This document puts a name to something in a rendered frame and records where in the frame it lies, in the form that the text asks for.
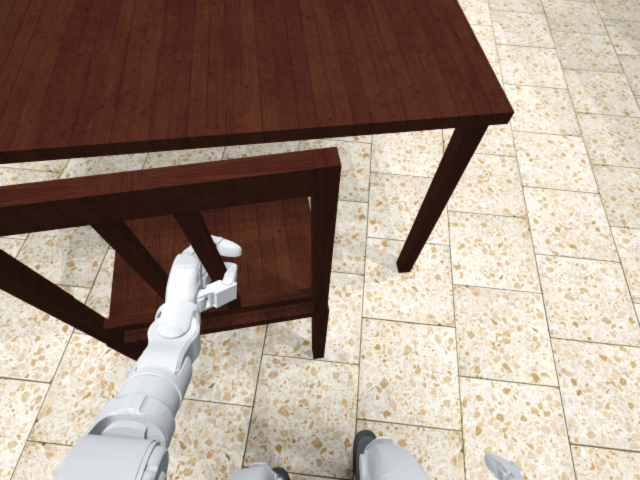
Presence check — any table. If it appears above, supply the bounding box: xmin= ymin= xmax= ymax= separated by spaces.
xmin=0 ymin=0 xmax=514 ymax=297

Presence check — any robot left forearm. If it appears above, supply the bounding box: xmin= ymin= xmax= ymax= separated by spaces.
xmin=52 ymin=300 xmax=201 ymax=480

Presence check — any right robot foot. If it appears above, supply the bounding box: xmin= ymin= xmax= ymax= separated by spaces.
xmin=353 ymin=430 xmax=377 ymax=480

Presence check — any right robot shin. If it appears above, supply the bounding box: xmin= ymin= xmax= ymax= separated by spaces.
xmin=365 ymin=437 xmax=394 ymax=450

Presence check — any chair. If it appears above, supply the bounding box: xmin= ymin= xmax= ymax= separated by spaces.
xmin=0 ymin=147 xmax=341 ymax=361

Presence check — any left robot hand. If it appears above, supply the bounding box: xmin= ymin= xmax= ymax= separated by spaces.
xmin=165 ymin=235 xmax=242 ymax=313

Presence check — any right robot hand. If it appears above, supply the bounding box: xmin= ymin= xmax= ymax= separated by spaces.
xmin=484 ymin=453 xmax=529 ymax=480

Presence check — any robot left upper arm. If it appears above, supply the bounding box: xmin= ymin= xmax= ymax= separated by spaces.
xmin=58 ymin=434 xmax=169 ymax=480

